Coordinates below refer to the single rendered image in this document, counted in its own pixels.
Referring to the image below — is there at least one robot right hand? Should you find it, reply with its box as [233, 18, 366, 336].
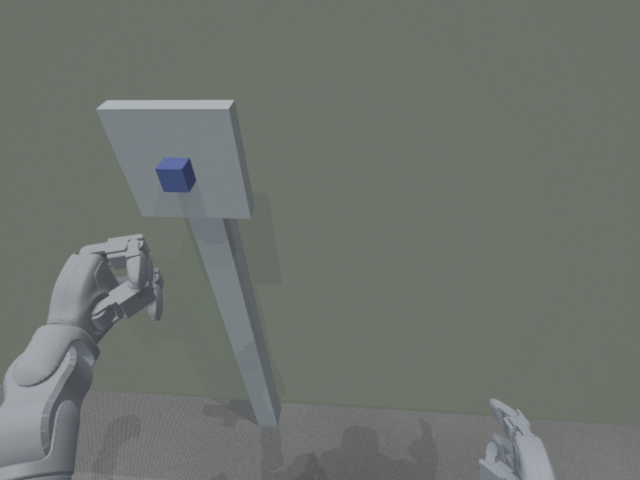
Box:
[479, 398, 558, 480]

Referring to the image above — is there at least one left robot forearm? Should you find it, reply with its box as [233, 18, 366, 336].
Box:
[0, 324, 100, 480]

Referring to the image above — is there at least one panel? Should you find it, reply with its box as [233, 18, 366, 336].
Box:
[96, 100, 281, 428]

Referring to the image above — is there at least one robot left hand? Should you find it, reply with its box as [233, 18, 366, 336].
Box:
[47, 234, 164, 344]

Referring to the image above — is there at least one button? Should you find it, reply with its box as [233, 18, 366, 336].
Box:
[155, 158, 196, 192]

